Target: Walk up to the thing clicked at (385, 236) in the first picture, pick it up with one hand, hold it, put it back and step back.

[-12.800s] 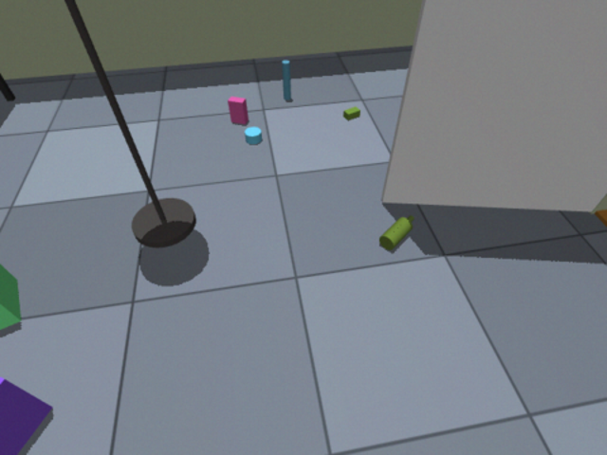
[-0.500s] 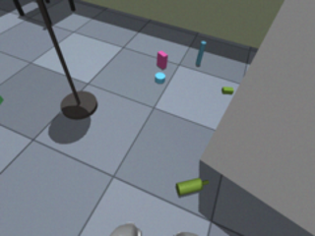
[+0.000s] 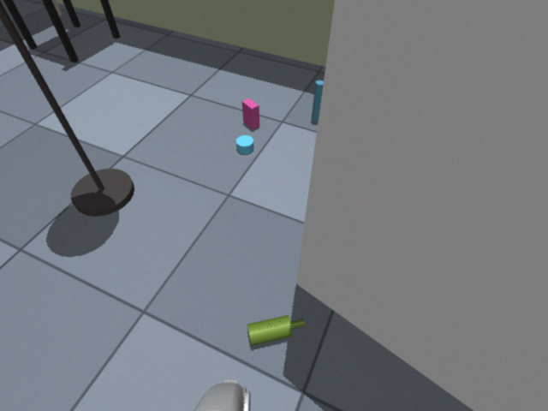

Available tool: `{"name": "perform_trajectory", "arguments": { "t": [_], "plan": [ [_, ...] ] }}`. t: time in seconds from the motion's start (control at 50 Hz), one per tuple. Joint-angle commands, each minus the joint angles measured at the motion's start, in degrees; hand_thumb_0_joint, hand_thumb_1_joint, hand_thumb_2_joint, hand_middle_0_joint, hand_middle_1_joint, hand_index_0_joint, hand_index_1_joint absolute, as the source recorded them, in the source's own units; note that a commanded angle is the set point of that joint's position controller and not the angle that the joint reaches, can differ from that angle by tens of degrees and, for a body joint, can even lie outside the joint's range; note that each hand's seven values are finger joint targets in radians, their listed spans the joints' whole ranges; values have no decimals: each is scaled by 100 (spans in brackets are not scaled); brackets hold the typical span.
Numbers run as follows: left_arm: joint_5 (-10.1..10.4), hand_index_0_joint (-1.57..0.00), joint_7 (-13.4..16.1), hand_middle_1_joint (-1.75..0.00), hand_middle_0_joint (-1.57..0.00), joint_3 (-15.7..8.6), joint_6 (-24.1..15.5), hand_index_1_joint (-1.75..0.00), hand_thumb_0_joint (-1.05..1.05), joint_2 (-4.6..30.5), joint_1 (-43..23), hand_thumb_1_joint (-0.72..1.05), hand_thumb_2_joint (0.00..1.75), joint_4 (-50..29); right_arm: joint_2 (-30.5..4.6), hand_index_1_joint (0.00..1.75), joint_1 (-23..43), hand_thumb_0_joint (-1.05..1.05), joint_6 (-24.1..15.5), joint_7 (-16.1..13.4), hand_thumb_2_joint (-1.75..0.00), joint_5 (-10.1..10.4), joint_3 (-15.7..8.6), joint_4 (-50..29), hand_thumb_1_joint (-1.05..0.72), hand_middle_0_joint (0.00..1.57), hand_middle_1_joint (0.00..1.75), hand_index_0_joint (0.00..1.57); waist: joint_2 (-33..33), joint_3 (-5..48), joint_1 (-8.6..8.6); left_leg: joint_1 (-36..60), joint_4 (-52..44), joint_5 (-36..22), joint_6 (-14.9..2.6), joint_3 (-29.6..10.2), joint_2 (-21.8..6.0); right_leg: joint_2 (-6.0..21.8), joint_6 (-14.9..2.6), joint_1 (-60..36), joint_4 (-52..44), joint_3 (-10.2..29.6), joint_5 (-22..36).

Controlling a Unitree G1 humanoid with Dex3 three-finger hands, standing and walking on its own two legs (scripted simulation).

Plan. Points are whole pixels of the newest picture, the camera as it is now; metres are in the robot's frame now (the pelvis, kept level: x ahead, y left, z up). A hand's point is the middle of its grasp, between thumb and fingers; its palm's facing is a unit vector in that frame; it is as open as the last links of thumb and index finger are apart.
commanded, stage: walk up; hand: left
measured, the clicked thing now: (277, 328) +0.49 +0.02 -0.71
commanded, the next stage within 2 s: none
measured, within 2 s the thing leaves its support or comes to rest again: neither
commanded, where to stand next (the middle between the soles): +0.11 -0.22 m, yaw +2 degrees
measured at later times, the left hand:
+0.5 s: hand out of the picture +0.10 +0.06 -0.16, palm faces -0.05 -0.91 -0.42, open 7.4 cm
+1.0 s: hand out of the picture +0.00 +0.02 -0.12, palm faces +0.07 -0.86 -0.50, open 7.4 cm
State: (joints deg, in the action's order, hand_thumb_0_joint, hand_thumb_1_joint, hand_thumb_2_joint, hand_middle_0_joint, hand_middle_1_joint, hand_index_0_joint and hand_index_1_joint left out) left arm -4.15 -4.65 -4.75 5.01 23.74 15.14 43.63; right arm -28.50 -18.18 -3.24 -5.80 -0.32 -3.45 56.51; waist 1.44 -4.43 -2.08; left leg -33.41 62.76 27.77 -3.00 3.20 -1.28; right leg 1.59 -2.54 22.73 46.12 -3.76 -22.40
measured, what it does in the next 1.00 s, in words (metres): steps to the right: left foot, then right foot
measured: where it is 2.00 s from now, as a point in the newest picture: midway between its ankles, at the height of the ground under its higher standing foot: outside the picture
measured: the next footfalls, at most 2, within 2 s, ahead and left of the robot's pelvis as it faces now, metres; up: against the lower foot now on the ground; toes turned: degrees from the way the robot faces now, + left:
left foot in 0.10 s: +0.09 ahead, +0.03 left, +0.00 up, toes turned +6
right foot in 0.46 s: +0.06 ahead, -0.40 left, +0.00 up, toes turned +5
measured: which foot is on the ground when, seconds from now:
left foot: up 0.00-0.08, down 0.10-0.46, up 0.48-0.96, down 0.98-1.00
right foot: down 0.00-0.10, up 0.12-0.44, down 0.46-1.00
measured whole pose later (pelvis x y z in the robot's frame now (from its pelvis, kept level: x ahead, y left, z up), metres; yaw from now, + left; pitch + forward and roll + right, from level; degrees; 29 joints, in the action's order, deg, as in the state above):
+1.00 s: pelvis -0.01 -0.28 +0.00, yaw +5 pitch -1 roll +2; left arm -0.8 1.7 -3.1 -2.6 25.0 16.7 50.7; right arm -23.2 -7.2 0.5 0.9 -0.9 -3.8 52.2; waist -0.6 -8.4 -2.9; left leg -19.9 40.8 20.1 -0.3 -1.2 0.5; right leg 6.8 1.2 21.1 47.3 -2.2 -24.7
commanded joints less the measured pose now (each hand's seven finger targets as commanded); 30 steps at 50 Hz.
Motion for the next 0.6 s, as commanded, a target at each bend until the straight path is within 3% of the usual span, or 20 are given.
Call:
{"name": "perform_trajectory", "arguments": {
  "t": [0.0, 0.04, 0.06, 0.08, 0.1, 0.12, 0.16, 0.18, 0.24, 0.3, 0.34, 0.36, 0.38, 0.42, 0.44, 0.46, 0.48, 0.5, 0.54, 0.58],
  "plan": [
    [-2, -20, 139, -30, -20, -413, -137, -30, 0, 1410, -529, 90, 90, -753, -1005, 30, -947, 0, -180, -75, -90, 31, -276, -157, -90, 20, 30, 20, 1086, 132, 139, 785, -1628, -286, -90, 182, 121, 1007, -1232, -269, -1733, 1572, 1422],
    [33, -20, 139, -30, -20, -285, -99, -30, 0, 1243, -824, 90, 90, -905, -952, 30, -1700, 0, -257, -112, -90, 25, -299, -45, -90, 20, 30, 20, 695, 535, 519, 2253, -3078, -1561, -125, -41, 47, 758, -878, 220, -745, 1080, 1699],
    [99, -20, 150, -30, -20, -168, -138, -30, 0, 934, -668, 90, 90, -981, -1323, 30, -1895, 0, -309, -176, -90, -93, -418, -125, -90, 20, 30, 20, -204, 785, 679, 3197, -3719, -1562, -228, -1244, -623, 478, -456, 963, 370, 849, 1342],
    [117, -20, 161, -30, -20, -129, -144, -30, 0, 678, -379, 90, 90, -1031, -1891, 30, -1656, 0, -315, -258, -90, -210, -575, -400, -90, 20, 30, 20, -1234, 745, 443, 3866, -3929, -2151, -795, -3936, -2293, -242, 108, 2428, 1439, 888, -596],
    [27, -20, 232, -30, -20, -293, -38, -30, 0, 1302, -56, 90, 90, -896, -2155, 30, -1333, 0, -291, -284, -90, -32, -657, -623, -90, 20, 30, 20, -311, 865, 374, 3403, -3831, -2495, -1395, -4497, -3135, -47, 275, 2332, 2235, 1498, -1148],
    [20, -20, 269, -30, -20, -371, 0, -30, 0, 1600, -147, 90, 90, -768, -2053, 30, -1077, 0, -267, -282, -90, 76, -635, -659, -90, 20, 30, 20, 84, 756, 326, 2970, -3699, -2935, -1653, -4088, -3036, -34, 288, 2164, 2981, 1729, -1162],
    [89, -20, 262, -30, -20, -477, -30, -30, 0, 1542, -458, 90, 90, -794, -1593, 30, -827, 0, -260, -318, -90, 17, -526, -703, -90, 20, 30, 20, 128, 478, 187, 2314, -3257, -3366, -1355, -2567, -2171, 7, 196, 1911, 3302, 1998, -608],
    [130, -20, 227, -30, -20, -514, -28, -30, 0, 1537, -391, 90, 90, -755, -1562, 30, -725, 0, -252, -277, -90, -6, -522, -756, -90, 20, 30, 20, -216, 329, 108, 1810, -3213, -3166, -1257, -2005, -1939, -15, 193, 1696, 3370, 1896, -393],
    [145, -20, 105, -30, -20, -545, -9, -30, 0, 1477, -183, 90, 90, -707, -1615, 30, -610, 0, -290, -194, -90, -93, -568, -929, -90, 20, 30, 20, -683, 391, 126, 1594, -3127, -2649, -1193, -1458, -1693, -140, 286, 1642, 3406, 1631, -185],
    [188, -20, 8, -30, -20, -517, 19, -30, 0, 1408, -354, 90, 90, -803, -1876, 30, -385, 0, -310, -193, -90, -174, -672, -1036, -90, 20, 30, 20, -1260, 361, 120, 1425, -3294, -1333, -1102, -1349, -1757, 381, 377, 1537, 2369, 1179, -313],
    [203, -20, -34, -30, -20, -506, 7, -30, 0, 1392, -435, 90, 90, -735, -1992, 30, -239, 0, -264, -128, -90, -274, -693, -1054, -90, 20, 30, 20, -1448, 390, 210, 904, -3361, -292, -1051, -1174, -1588, 424, 396, 959, 1597, 705, -764],
    [228, -20, -43, -30, -20, -531, 5, -30, 0, 1383, -209, 90, 90, -586, -2034, 30, 42, 0, -222, -77, -90, -287, -675, -1083, -90, 20, 30, 20, -1663, 456, 81, 496, -3361, 297, -914, -1068, -1473, 319, 368, 378, 1180, 462, -888],
    [274, -20, -23, -30, -20, -551, -11, -30, 0, 1298, 260, 90, 90, -360, -2034, 30, 435, 0, -168, -34, -90, -286, -642, -1113, -90, 20, 30, 20, -1711, 552, -234, -33, -3139, 533, -695, -796, -1305, 197, 296, -411, 557, 202, -619],
    [189, -20, 80, -30, -20, -655, -53, -30, 0, 1406, 1290, 90, 90, 222, -1344, 30, 316, 0, 19, 26, -90, -355, -420, -982, -90, 20, 30, 20, 152, 753, -678, -915, -793, 1317, -310, 72, -495, -348, 269, -1425, -482, -62, -601],
    [78, -20, 168, -30, -20, -680, -122, -30, 0, 1756, 1641, 90, 90, 217, -638, 30, 459, 0, 90, 27, -90, -259, -172, -1110, -90, 20, 30, 20, 1663, 348, -964, -1997, 1072, 1375, -70, 293, -73, 515, -64, -939, -1436, 1835, -2069],
    [101, -20, 267, -30, -20, -650, -238, -30, 0, 2333, 438, 90, 90, -247, -536, 30, 607, 0, 60, -66, -90, -112, -188, -1316, -90, 20, 30, 20, 2203, 60, -428, -2104, 1546, 964, 148, -910, 282, 1532, -589, -50, -3209, 4602, -2093],
    [227, -20, 329, -30, -20, -648, -311, -30, 0, 2426, -230, 90, 90, -370, -968, 30, 808, 0, 25, -74, -90, -80, -304, -1229, -90, 20, 30, 20, 1132, -146, -146, -1682, 1494, 328, 166, -1336, -43, 1793, -719, 199, -3561, 4970, -2372],
    [253, -20, 384, -30, -20, -601, -389, -30, 0, 2259, -427, 90, 90, -296, -1143, 30, 596, 0, -15, 5, -90, -22, -310, -949, -90, 20, 30, 20, 527, -226, 23, -1581, 1231, -64, 202, -1221, -199, 1670, -669, 50, -3146, 4314, -2348],
    [249, -20, 491, -30, -20, -552, -551, -30, 0, 2064, -605, 90, 90, -14, -1224, 30, 113, 0, -5, 137, -90, 7, -273, -506, -90, 20, 30, 20, 547, -170, 214, -1115, 802, -391, 186, -997, -454, 1561, -663, -58, -2461, 3536, -2091],
    [264, -20, 522, -30, -20, -456, -708, -30, 0, 1823, -408, 90, 90, 217, -1088, 30, -57, 0, 91, 315, -90, -38, -278, -367, -90, 20, 30, 20, 576, -163, 180, -607, 400, -528, 89, -958, -391, 1529, -649, -124, -2231, 3114, -1482]
  ]
}}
